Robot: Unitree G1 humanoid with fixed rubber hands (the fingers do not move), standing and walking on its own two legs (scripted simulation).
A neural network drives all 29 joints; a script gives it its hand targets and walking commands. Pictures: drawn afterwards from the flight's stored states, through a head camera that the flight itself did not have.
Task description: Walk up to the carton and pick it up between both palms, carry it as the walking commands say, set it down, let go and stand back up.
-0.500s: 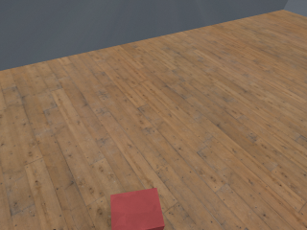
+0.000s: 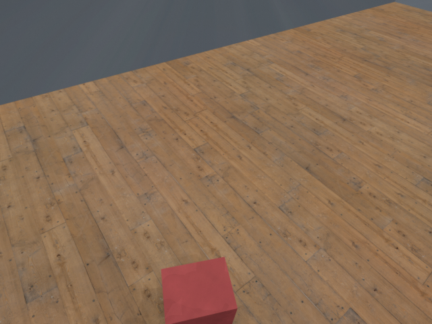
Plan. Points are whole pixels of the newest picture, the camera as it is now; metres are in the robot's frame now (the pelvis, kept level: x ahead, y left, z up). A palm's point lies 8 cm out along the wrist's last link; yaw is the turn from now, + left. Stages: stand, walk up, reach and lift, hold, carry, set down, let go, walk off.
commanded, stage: stand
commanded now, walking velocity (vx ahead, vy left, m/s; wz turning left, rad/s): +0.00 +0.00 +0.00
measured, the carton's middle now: (197, 298) +0.38 +0.05 -0.66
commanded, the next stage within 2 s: none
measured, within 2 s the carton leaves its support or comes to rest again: neither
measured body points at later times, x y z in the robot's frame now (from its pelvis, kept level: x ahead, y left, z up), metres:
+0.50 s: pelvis +0.00 -0.01 +0.00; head +0.00 +0.00 +0.45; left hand +0.08 +0.29 -0.13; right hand +0.07 -0.30 -0.13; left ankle +0.01 +0.10 -0.74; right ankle -0.02 -0.14 -0.74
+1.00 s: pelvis +0.01 -0.01 +0.00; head +0.02 +0.01 +0.45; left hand +0.09 +0.29 -0.13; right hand +0.09 -0.30 -0.13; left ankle +0.01 +0.10 -0.74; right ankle -0.02 -0.14 -0.74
